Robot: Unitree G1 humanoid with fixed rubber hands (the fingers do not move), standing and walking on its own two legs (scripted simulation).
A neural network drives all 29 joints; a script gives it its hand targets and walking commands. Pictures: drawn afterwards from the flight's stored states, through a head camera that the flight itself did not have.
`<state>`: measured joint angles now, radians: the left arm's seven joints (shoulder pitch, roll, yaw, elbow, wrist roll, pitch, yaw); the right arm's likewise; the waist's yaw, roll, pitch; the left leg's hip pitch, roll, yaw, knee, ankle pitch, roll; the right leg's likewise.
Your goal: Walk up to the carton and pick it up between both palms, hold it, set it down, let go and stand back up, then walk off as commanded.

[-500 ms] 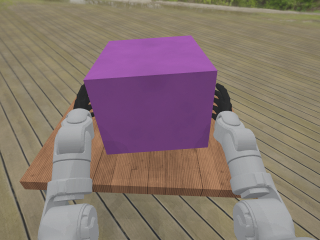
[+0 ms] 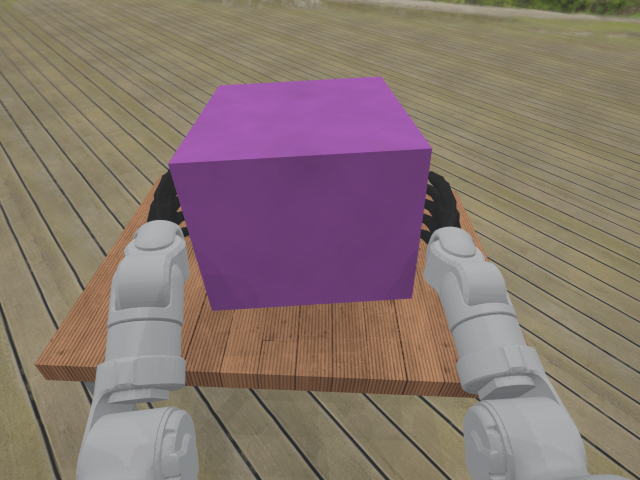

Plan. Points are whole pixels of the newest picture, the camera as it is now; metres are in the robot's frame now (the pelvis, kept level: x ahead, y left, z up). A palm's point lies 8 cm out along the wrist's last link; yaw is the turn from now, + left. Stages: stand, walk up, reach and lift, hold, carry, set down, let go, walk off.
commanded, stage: hold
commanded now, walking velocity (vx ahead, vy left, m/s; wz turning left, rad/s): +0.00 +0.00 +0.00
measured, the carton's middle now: (305, 181) +0.47 +0.01 +0.19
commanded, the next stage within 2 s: none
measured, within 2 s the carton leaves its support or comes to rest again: neither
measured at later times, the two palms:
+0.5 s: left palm (162, 229) +0.35 +0.18 +0.19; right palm (449, 231) +0.35 -0.16 +0.19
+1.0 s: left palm (165, 228) +0.37 +0.18 +0.18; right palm (442, 231) +0.36 -0.16 +0.18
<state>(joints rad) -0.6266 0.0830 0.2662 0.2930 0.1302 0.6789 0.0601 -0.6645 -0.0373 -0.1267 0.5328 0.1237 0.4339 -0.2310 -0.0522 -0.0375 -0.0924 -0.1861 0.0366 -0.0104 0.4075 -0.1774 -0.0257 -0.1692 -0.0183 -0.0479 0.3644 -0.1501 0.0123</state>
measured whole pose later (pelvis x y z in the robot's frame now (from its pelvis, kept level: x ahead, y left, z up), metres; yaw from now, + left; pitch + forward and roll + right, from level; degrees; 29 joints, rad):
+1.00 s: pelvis +0.00 +0.00 +0.00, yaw +0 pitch -3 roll -1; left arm -0.62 0.08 0.27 0.28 0.13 0.69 0.05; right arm -0.66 -0.04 -0.13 0.52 0.13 0.44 -0.23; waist -0.05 -0.04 -0.09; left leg -0.18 0.04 -0.01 0.41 -0.18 -0.03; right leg -0.17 -0.02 -0.05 0.36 -0.15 0.01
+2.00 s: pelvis +0.00 +0.00 +0.00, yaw +0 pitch -3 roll -1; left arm -0.62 0.08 0.27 0.29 0.13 0.68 0.06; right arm -0.66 -0.04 -0.13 0.53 0.12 0.42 -0.23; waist -0.05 -0.04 -0.09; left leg -0.18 0.04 -0.01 0.41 -0.17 -0.03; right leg -0.17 -0.02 -0.05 0.36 -0.15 0.01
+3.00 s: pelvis +0.00 +0.00 +0.00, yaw +0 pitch -3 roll -1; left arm -0.62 0.08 0.27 0.27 0.13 0.69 0.05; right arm -0.66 -0.04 -0.13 0.51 0.13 0.43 -0.23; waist -0.05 -0.04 -0.09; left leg -0.18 0.04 -0.01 0.41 -0.17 -0.03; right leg -0.16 -0.02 -0.05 0.36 -0.15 0.01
